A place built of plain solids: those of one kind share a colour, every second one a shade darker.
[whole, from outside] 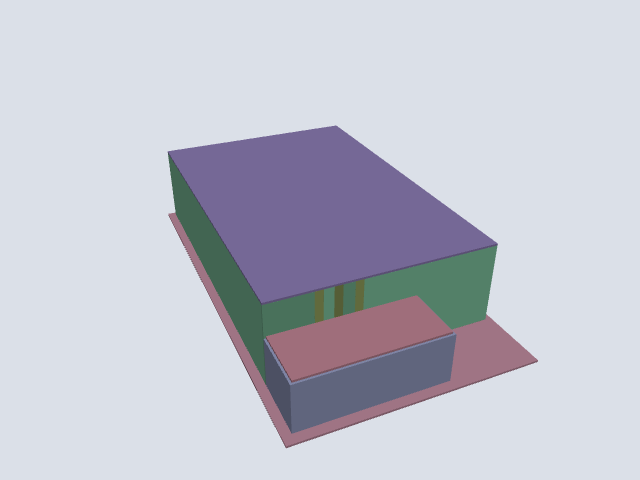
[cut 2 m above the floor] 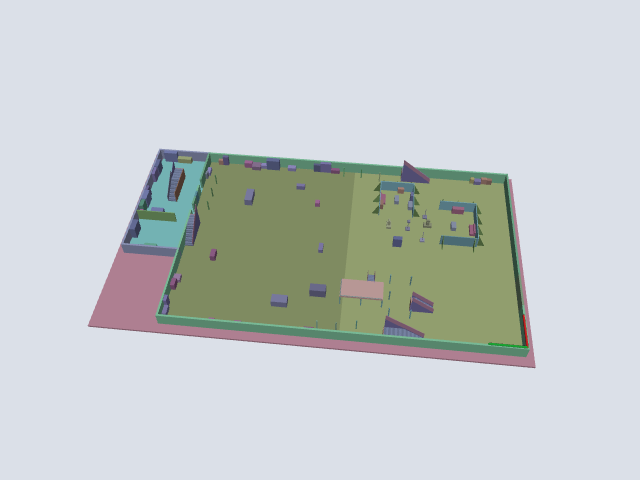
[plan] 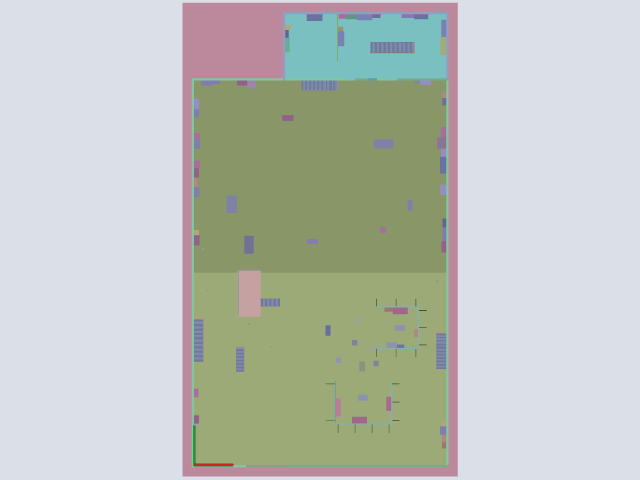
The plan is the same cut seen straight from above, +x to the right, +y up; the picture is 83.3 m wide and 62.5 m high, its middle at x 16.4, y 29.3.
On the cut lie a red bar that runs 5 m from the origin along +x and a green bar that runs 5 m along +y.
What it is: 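A film and television sound stage with a two-storey annex across its back; the building has no window; on its floor two built sets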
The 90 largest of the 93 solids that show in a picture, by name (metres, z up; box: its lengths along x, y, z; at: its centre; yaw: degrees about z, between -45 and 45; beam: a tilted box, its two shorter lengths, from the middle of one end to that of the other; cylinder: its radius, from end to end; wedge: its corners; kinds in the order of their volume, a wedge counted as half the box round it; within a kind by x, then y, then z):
{
 "floor_site_1": {"box": [35.83, 61.69, 0.3], "at": [16.41, 29.34, -0.45]},
 "wall_bay_1": {"box": [0.3, 50.07, 12.36], "at": [-0.15, 25.04, 6.18]},
 "wall_bay_2": {"box": [7.08, 0.3, 12.36], "at": [3.24, -0.15, 6.18]},
 "wall_bay_3": {"box": [20.06, 0.3, 12.36], "at": [9.73, 50.22, 6.18]},
 "wall_bay_4": {"box": [1.67, 0.3, 12.36], "at": [21.79, 50.22, 6.18]},
 "wall_bay_5": {"box": [21.0, 0.3, 12.36], "at": [22.63, -0.15, 6.18]},
 "wall_bay_6": {"box": [1.43, 0.3, 12.36], "at": [24.53, 50.22, 6.18]},
 "wall_bay_7": {"box": [6.69, 0.3, 12.36], "at": [29.79, 50.22, 6.18]},
 "wall_bay_8": {"box": [0.3, 50.07, 12.36], "at": [32.98, 25.04, 6.18]},
 "roof_bay_1": {"box": [33.43, 50.67, 0.3], "at": [16.41, 25.04, 12.51]},
 "floor_bay_1": {"box": [32.83, 25.04, 0.3], "at": [16.41, 12.52, -0.15]},
 "floor_bay_2": {"box": [32.83, 25.04, 0.3], "at": [16.41, 37.55, -0.15]},
 "wall_annex_1": {"box": [0.3, 8.62, 7.4], "at": [11.72, 54.38, 3.7]},
 "wall_annex_2": {"box": [21.56, 0.3, 7.4], "at": [22.35, 58.84, 3.7]},
 "wall_annex_3": {"box": [0.3, 8.62, 7.4], "at": [32.98, 54.38, 3.7]},
 "floor_annex_ground_1": {"box": [20.96, 8.62, 0.3], "at": [22.35, 54.38, -0.15]},
 "roof_annex_1": {"box": [20.96, 8.62, 0.3], "at": [22.35, 54.38, 7.55]},
 "rack_1": {"box": [2.06, 0.87, 2.31], "at": [15.7, 58.26, 1.16]},
 "rack_2": {"box": [0.82, 1.96, 2.16], "at": [19.16, 55.49, 1.08]},
 "rack_3": {"box": [2.0, 0.79, 2.36], "at": [22.2, 58.3, 1.18]},
 "rack_4": {"box": [1.82, 0.65, 2.54], "at": [29.6, 58.37, 1.27]},
 "rack_5": {"box": [0.81, 2.19, 2.55], "at": [32.43, 39.05, 1.27]},
 "rack_6": {"box": [0.65, 2.27, 2.28], "at": [32.51, 56.86, 1.14]},
 "setwall_1": {"box": [0.12, 5.57, 3.61], "at": [18.41, 8.19, 1.8]},
 "setwall_2": {"box": [7.45, 0.12, 3.61], "at": [22.07, 5.34, 1.8]},
 "setwall_3": {"box": [0.12, 5.57, 3.61], "at": [25.74, 8.19, 1.8]},
 "setwall_4": {"box": [5.9, 0.12, 3.58], "at": [26.33, 15.19, 1.79]},
 "setwall_5": {"box": [0.12, 5.28, 3.58], "at": [29.22, 17.88, 1.79]},
 "cart_1": {"box": [1.34, 2.3, 1.18], "at": [4.9, 33.96, 0.59]},
 "cart_2": {"box": [1.23, 2.33, 1.49], "at": [7.15, 28.68, 0.74]},
 "cart_3": {"box": [2.59, 1.21, 1.2], "at": [24.69, 41.82, 0.6]},
 "wall_bay_lintel_1": {"box": [1.2, 0.3, 10.16], "at": [20.36, 50.22, 7.28]},
 "wall_bay_lintel_2": {"box": [1.2, 0.3, 6.46], "at": [23.22, 50.22, 9.13]},
 "wall_bay_lintel_3": {"box": [1.2, 0.3, 10.16], "at": [25.84, 50.22, 7.28]},
 "door_bay_1": {"box": [5.35, 0.3, 5.57], "at": [9.46, -0.15, 2.79]},
 "roadcase_1": {"box": [0.66, 1.08, 0.71], "at": [0.33, 5.95, 0.35]},
 "roadcase_2": {"box": [0.66, 1.21, 0.8], "at": [0.33, 38.05, 0.4]},
 "roadcase_3": {"box": [0.7, 1.28, 1.11], "at": [0.35, 29.27, 0.56]},
 "roadcase_4": {"box": [0.74, 0.98, 1.05], "at": [0.37, 39.14, 0.53]},
 "roadcase_5": {"box": [1.33, 0.67, 1.09], "at": [6.27, 49.74, 0.55]},
 "roadcase_6": {"box": [1.48, 0.75, 1.03], "at": [12.22, 45.16, 0.52]},
 "roadcase_7": {"box": [0.97, 0.57, 1.08], "at": [19.29, 58.41, 0.54]},
 "roadcase_8": {"box": [0.72, 1.36, 1.05], "at": [32.47, 43.35, 0.53]},
 "roadcase_9": {"box": [0.61, 1.46, 0.74], "at": [32.53, 28.41, 0.37]},
 "cablebox_1": {"box": [0.65, 1.08, 0.66], "at": [0.32, 45.77, 0.33]},
 "cablebox_2": {"box": [0.69, 1.34, 0.75], "at": [0.34, 35.53, 0.38]},
 "cablebox_3": {"box": [0.69, 1.37, 0.71], "at": [0.34, 47.0, 0.35]},
 "cablebox_4": {"box": [0.77, 1.27, 0.64], "at": [0.38, 41.8, 0.32]},
 "cablebox_5": {"box": [1.49, 0.64, 0.78], "at": [1.63, 49.75, 0.39]},
 "cablebox_6": {"box": [1.42, 0.68, 0.69], "at": [15.42, 29.11, 0.34]},
 "cablebox_7": {"box": [0.64, 1.39, 0.8], "at": [28.13, 33.8, 0.4]},
 "cablebox_8": {"box": [1.44, 0.6, 0.67], "at": [30.17, 49.77, 0.34]},
 "cablebox_9": {"box": [0.79, 1.11, 0.74], "at": [32.44, 4.48, 0.37]},
 "cablebox_10": {"box": [0.78, 1.36, 0.67], "at": [32.44, 35.85, 0.34]},
 "cablebox_11": {"box": [0.68, 1.03, 0.71], "at": [32.49, 40.66, 0.35]},
 "floor_gantry_1": {"box": [3.02, 6.14, 0.3], "at": [7.19, 22.39, 1.85]},
 "lockers_1": {"box": [1.04, 0.46, 1.82], "at": [2.9, 49.84, 0.91]},
 "lockers_2": {"box": [1.67, 0.49, 1.88], "at": [27.85, 58.45, 0.94]},
 "lockers_3": {"box": [0.5, 0.93, 1.82], "at": [32.58, 47.31, 0.91]},
 "lockers_4": {"box": [0.49, 1.82, 1.94], "at": [32.59, 30.05, 0.97]},
 "wardrobe_1": {"box": [0.6, 1.89, 1.76], "at": [12.17, 54.68, 0.88]},
 "wardrobe_2": {"box": [1.42, 0.64, 1.86], "at": [20.49, 58.37, 0.93]},
 "wall_stair_1": {"box": [5.73, 0.1, 6.15], "at": [25.79, 53.68, 3.02]},
 "wall_part_annex_ground_1": {"box": [0.15, 6.11, 3.4], "at": [18.67, 55.64, 1.7]},
 "counter_1": {"box": [0.65, 2.34, 0.92], "at": [18.79, 7.49, 0.46]},
 "counter_2": {"box": [0.67, 1.86, 1.04], "at": [25.35, 7.98, 0.52]},
 "desk_1": {"box": [1.32, 0.78, 0.76], "at": [21.97, 8.76, 0.38]},
 "desk_2": {"box": [1.38, 0.71, 0.75], "at": [25.73, 15.6, 0.38]},
 "desk_3": {"box": [1.34, 0.72, 0.77], "at": [26.79, 17.83, 0.39]},
 "crate_1": {"box": [1.12, 1.03, 0.66], "at": [7.49, 49.56, 0.33]},
 "crate_2": {"box": [1.18, 1.49, 0.78], "at": [32.24, 41.92, 0.39]},
 "wall_1": {"wedge": [[1.18, 13.42, -0.05], [1.18, 13.42, 0.23], [1.18, 18.96, -0.05], [1.18, 18.96, 3.9], [1.23, 13.42, -0.05], [1.23, 13.42, 0.23], [1.23, 18.96, -0.05], [1.23, 18.96, 3.9]]},
 "wall_2": {"wedge": [[13.94, 48.75, -0.05], [13.94, 48.75, 0.24], [13.94, 48.8, -0.05], [13.94, 48.8, 0.24], [18.67, 48.75, -0.05], [18.67, 48.75, 3.78], [18.67, 48.8, -0.05], [18.67, 48.8, 3.78]]},
 "wall_3": {"wedge": [[22.93, 55.03, -0.05], [22.93, 55.03, 0.22], [22.93, 55.08, -0.05], [22.93, 55.08, 0.22], [28.66, 55.03, -0.05], [28.66, 55.03, 3.77], [28.66, 55.08, -0.05], [28.66, 55.08, 3.77]]},
 "wall_4": {"wedge": [[31.53, 12.46, -0.05], [31.53, 12.46, 0.22], [31.53, 17.13, -0.05], [31.53, 17.13, 4.04], [31.58, 12.46, -0.05], [31.58, 12.46, 0.22], [31.58, 17.13, -0.05], [31.58, 17.13, 4.04]]},
 "chest_1": {"box": [0.47, 1.25, 1.14], "at": [0.23, 36.82, 0.57]},
 "chest_2": {"box": [1.09, 0.55, 1.08], "at": [25.34, 20.25, 0.54]},
 "chest_3": {"box": [0.5, 1.04, 0.98], "at": [28.91, 17.19, 0.49]},
 "rail_1": {"wedge": [[1.18, 13.42, 0.23], [1.18, 13.42, 1.16], [1.18, 18.96, 3.89], [1.18, 18.96, 4.83], [1.23, 13.42, 0.23], [1.23, 13.42, 1.16], [1.23, 18.96, 3.89], [1.23, 18.96, 4.83]]},
 "rail_2": {"wedge": [[13.94, 48.75, 0.24], [13.94, 48.75, 1.12], [13.94, 48.8, 0.24], [13.94, 48.8, 1.12], [18.67, 48.75, 3.78], [18.67, 48.75, 4.66], [18.67, 48.8, 3.78], [18.67, 48.8, 4.66]]},
 "rail_3": {"wedge": [[31.53, 12.46, 0.21], [31.53, 12.46, 1.06], [31.53, 17.13, 4.04], [31.53, 17.13, 4.88], [31.58, 12.46, 0.21], [31.58, 12.46, 1.06], [31.58, 17.13, 4.04], [31.58, 17.13, 4.88]]},
 "bench_1": {"box": [0.76, 2.36, 0.91], "at": [32.45, 54.54, 0.46]},
 "monitor_1": {"box": [0.68, 1.36, 1.76], "at": [17.44, 17.51, 0.88]},
 "sofa_1": {"box": [1.98, 0.87, 0.44], "at": [21.55, 5.84, 0.22]},
 "sofa_2": {"box": [1.96, 0.88, 0.44], "at": [26.86, 20.08, 0.22]},
 "dolly_1": {"box": [1.3, 0.75, 0.42], "at": [21.31, 18.91, 0.21]},
 "dolly_2": {"box": [0.75, 1.3, 0.42], "at": [21.89, 12.83, 0.21]},
 "cabinet_1": {"box": [0.47, 1.14, 1.49], "at": [32.6, 31.53, 0.74]},
 "rail_gantry_1": {"box": [0.1, 5.87, 1.1], "at": [5.76, 22.39, 2.55]},
 "rail_f1Lab_1": {"wedge": [[22.93, 55.03, 0.22], [22.93, 55.03, 1.08], [22.93, 55.08, 0.22], [22.93, 55.08, 1.08], [26.67, 55.03, 2.54], [26.67, 55.03, 3.4], [26.67, 55.08, 2.54], [26.67, 55.08, 3.4]]}
}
